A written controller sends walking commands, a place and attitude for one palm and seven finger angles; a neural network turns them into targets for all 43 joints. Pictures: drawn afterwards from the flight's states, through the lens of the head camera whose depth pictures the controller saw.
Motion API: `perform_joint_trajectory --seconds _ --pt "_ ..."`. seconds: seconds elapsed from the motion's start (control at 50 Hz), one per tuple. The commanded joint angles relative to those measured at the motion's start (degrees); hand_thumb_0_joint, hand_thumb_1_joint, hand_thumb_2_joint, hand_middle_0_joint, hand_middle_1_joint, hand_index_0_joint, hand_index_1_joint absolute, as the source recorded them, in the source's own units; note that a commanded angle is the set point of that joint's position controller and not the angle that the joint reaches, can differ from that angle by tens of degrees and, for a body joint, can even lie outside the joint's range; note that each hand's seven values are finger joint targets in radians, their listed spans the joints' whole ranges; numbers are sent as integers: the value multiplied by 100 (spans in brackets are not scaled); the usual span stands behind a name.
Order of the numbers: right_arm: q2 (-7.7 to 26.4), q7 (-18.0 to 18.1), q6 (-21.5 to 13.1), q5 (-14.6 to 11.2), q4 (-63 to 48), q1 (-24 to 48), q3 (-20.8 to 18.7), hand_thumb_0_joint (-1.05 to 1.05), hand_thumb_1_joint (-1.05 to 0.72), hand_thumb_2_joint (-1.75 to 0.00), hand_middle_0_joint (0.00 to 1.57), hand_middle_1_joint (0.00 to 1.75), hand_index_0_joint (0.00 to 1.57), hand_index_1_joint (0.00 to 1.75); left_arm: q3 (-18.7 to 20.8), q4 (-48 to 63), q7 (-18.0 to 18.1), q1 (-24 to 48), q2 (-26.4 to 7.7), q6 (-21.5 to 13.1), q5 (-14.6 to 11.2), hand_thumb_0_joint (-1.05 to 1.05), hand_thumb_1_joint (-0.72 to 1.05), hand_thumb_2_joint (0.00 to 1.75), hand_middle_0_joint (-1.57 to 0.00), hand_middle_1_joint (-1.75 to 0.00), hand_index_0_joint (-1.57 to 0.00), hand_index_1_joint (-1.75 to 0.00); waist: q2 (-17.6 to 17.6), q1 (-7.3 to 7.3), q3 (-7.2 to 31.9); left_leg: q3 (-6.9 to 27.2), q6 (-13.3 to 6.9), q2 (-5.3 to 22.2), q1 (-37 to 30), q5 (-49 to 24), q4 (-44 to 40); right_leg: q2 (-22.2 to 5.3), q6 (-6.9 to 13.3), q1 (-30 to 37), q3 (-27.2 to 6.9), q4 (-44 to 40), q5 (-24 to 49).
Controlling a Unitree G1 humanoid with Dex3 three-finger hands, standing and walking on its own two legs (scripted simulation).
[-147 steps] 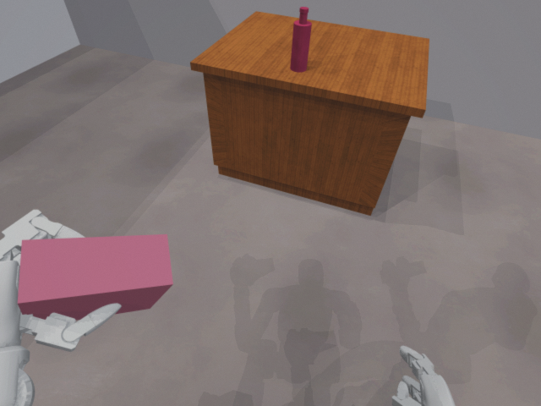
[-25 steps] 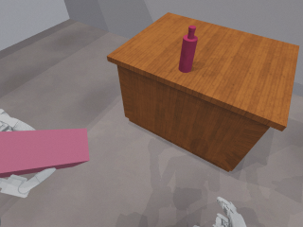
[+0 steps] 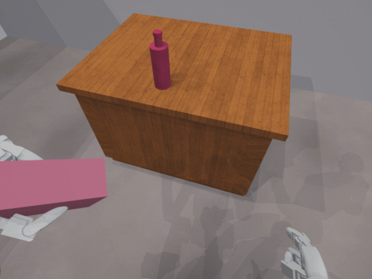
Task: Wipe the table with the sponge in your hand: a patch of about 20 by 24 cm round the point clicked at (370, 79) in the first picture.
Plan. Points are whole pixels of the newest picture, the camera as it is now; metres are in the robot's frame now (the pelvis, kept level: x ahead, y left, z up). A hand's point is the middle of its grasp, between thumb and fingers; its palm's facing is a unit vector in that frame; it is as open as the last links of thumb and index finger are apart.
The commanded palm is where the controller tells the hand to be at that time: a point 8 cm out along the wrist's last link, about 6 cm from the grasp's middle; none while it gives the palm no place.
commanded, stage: turn to face it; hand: left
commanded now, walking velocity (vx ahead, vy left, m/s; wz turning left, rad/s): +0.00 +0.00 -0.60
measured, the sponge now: (67, 187) +0.23 +0.21 +0.15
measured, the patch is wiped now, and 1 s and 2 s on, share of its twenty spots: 0.00 0.00 0.00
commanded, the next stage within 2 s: take the last steps up to it in 1.12 s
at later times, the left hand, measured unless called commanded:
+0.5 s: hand (114, 173) +0.25 +0.14 +0.16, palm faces +0.10 -0.86 -0.49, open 9.8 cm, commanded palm +0.19 +0.20 +0.18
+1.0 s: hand (123, 206) +0.19 +0.11 +0.17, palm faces -0.04 -0.93 -0.38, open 9.8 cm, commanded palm +0.17 +0.16 +0.18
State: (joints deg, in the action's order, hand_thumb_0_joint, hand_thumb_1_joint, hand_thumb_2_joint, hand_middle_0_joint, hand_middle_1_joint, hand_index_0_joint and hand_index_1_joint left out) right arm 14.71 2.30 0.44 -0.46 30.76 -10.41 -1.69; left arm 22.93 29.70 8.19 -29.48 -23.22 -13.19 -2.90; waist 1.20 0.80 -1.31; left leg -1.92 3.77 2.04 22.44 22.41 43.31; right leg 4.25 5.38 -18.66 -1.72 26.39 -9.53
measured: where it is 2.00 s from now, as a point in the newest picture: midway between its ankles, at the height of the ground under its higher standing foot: outside the picture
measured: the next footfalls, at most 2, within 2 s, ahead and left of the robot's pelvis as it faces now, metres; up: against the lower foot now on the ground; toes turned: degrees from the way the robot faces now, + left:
left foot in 0.12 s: +0.03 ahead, +0.15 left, +0.00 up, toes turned +0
right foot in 0.46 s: -0.02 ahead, -0.12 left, +0.00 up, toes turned -23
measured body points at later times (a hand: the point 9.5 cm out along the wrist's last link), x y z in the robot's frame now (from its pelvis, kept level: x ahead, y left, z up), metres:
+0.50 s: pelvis -0.04 -0.01 -0.02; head +0.01 -0.04 +0.43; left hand +0.24 +0.18 +0.19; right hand +0.06 -0.25 -0.12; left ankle -0.01 +0.15 -0.73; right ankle -0.05 -0.11 -0.74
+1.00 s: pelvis -0.11 +0.00 -0.01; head -0.09 +0.01 +0.44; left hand +0.19 +0.16 +0.19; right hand -0.07 -0.30 -0.08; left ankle -0.03 +0.11 -0.74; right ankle -0.08 -0.10 -0.72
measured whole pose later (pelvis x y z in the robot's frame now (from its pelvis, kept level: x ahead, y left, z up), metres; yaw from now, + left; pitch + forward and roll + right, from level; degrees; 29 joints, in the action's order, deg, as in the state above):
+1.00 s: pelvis -0.11 +0.00 -0.01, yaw -31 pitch -1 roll +2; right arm 11.7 2.5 -0.1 -0.1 31.3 -11.7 -0.4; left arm 20.4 30.7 8.7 -26.8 -21.8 -11.0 -1.4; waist 3.8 1.8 -0.8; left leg -4.1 1.4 2.1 13.3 15.1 30.0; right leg 5.5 0.8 -25.3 -3.1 41.4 -18.8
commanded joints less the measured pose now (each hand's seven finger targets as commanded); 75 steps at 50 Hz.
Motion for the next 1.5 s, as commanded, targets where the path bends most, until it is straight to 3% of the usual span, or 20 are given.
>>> perform_joint_trajectory --seconds 0.0,0.06,0.12,0.16,0.24,0.4,0.42,0.48,0.58,0.78,0.86,0.94,1.04,1.16,1.18,1.22,1.24,1.3,1.36,1.48 --pt "345 3 -227 -41 -935 355 -36 0 -90 -90 20 30 20 30 366 1112 157 508 -782 -142 -38 0 10 130 -120 -160 -120 -160 467 97 1058 53 -115 32 -388 -183 -731 -1526 317 864 -1923 -741 1137" --pt "385 -10 -240 -34 -913 277 -66 0 -90 -90 20 30 20 30 283 1628 181 958 -882 -167 11 0 10 130 -120 -160 -120 -160 159 42 1031 59 -212 203 -1454 -673 -1791 -1296 49 208 -1925 -573 150" --pt "495 7 -296 27 -1000 280 -98 0 -90 -90 20 30 20 30 408 1776 151 1028 -967 -250 95 0 10 130 -120 -160 -120 -160 -1576 122 794 1365 -975 1902 -2021 -2240 -2513 -100 -557 -1030 -710 1559 -1577" --pt "237 -27 -399 109 -964 320 -47 0 -90 -90 20 30 20 30 550 1510 136 709 -1028 -310 131 0 10 130 -120 -160 -120 -160 -2005 175 624 1439 -1306 2363 -1244 -2293 -2729 -280 -688 -1063 -171 3449 -1980" --pt "393 -203 -468 -4 -845 127 -126 0 -90 -90 20 30 20 30 125 1633 32 961 -560 -192 121 0 10 130 -120 -160 -120 -160 -1614 51 372 -273 -792 1811 -1534 -3649 -2132 -436 -807 -847 417 2393 -1331" --pt "465 -287 -595 14 -774 -1 -131 0 -90 -90 20 30 20 30 342 1215 3 791 -715 -102 101 0 10 130 -120 -160 -120 -160 -1482 -47 644 -696 -362 1801 -1616 -3807 -1065 -206 -785 542 1026 169 -460" --pt "424 -315 -585 -27 -798 29 -128 0 -90 -90 20 30 20 30 410 1297 4 751 -791 -117 108 0 10 130 -120 -160 -120 -160 -1222 -12 826 -789 -276 1683 -1435 -3463 -523 -393 -687 969 832 -202 190" --pt "185 -268 -496 -71 -971 327 -36 0 -90 -90 20 30 20 30 890 1495 149 407 -1263 -134 15 0 10 130 -120 -160 -120 -160 1340 104 1286 -161 152 386 1005 1442 2186 -2334 462 2222 -2008 -42 5177" --pt "7 -230 -122 1 -776 622 38 0 -90 -90 20 30 20 30 1209 1695 206 -534 -1128 -229 -87 0 10 130 -120 -160 -120 -160 198 -37 1371 253 208 394 1172 355 2255 -1859 440 2090 -1286 -117 3608" --pt "369 -77 -162 -48 -810 486 -123 0 -90 -90 20 30 20 30 664 1270 168 -137 -843 -32 -64 0 10 130 -120 -160 -120 -160 689 61 1084 92 -62 62 -118 268 5 -1657 448 805 -1871 -828 747" --pt "375 -18 -215 -17 -759 319 -90 0 -90 -90 20 30 20 30 438 1425 179 328 -830 -53 16 0 10 130 -120 -160 -120 -160 148 -40 965 5 -253 79 -1450 -342 -1705 -1302 51 -73 -1769 -808 -565" --pt "390 64 -442 3 -847 286 -101 0 -90 -90 20 30 20 30 517 1648 176 931 -1097 -251 152 0 10 130 -120 -160 -120 -160 -1762 93 574 1626 -1241 2192 -1272 -1256 -2948 -77 -628 -1050 -198 2528 -1824" --pt "416 -31 -692 -6 -635 225 -113 0 -90 -90 20 30 20 30 -11 1191 55 1224 -482 -171 167 0 10 130 -120 -160 -120 -160 -1536 3 -74 109 -1012 1647 -411 -1435 -2605 -380 -792 -649 323 2591 -1435" --pt "431 -93 -896 -34 -522 167 -101 0 -90 -90 20 30 20 30 60 863 83 1312 -555 -125 181 0 10 130 -120 -160 -120 -160 -1310 -52 408 -42 -583 1355 -612 -1555 -1455 -244 -796 783 802 -4 -565" --pt "370 -114 -906 -43 -514 141 -110 0 -90 -90 20 30 20 30 189 867 84 1220 -680 -161 194 0 10 130 -120 -160 -120 -160 -916 -70 587 -203 -435 1151 -630 -1293 -969 -497 -677 980 501 -382 -129" --pt "114 -105 -864 -23 -595 283 -18 0 -90 -90 20 30 20 30 561 986 144 1094 -1126 -222 183 0 10 130 -120 -160 -120 -160 1048 -72 897 -377 -108 114 529 658 719 -2019 165 1501 -1635 -605 2395" --pt "260 -120 -828 -83 -614 435 -131 0 -90 -90 20 30 20 30 657 1053 142 955 -1160 -139 97 0 10 130 -120 -160 -120 -160 1466 45 1135 50 -142 42 656 910 1583 -2335 277 1432 -2160 -803 1717" --pt "74 -65 -615 -13 -481 583 70 0 -90 -90 20 30 20 30 883 1060 189 -178 -1109 -189 66 0 10 130 -120 -160 -120 -160 222 -74 957 381 -163 197 992 -33 1863 -2044 408 1419 -1630 -869 604" --pt "143 2 -478 -16 -455 548 17 0 -90 -90 20 30 20 30 926 957 203 -281 -1050 -291 66 0 10 130 -120 -160 -120 -160 477 -124 1004 138 -188 181 778 -124 1062 -1912 339 1396 -994 -1011 177" --pt "335 105 -640 14 -419 294 -155 0 -90 -90 20 30 20 30 590 631 228 -138 -811 -326 123 0 10 130 -120 -160 -120 -160 470 -38 709 -163 -427 75 237 219 -282 -2200 475 1010 -1494 -1478 -1595"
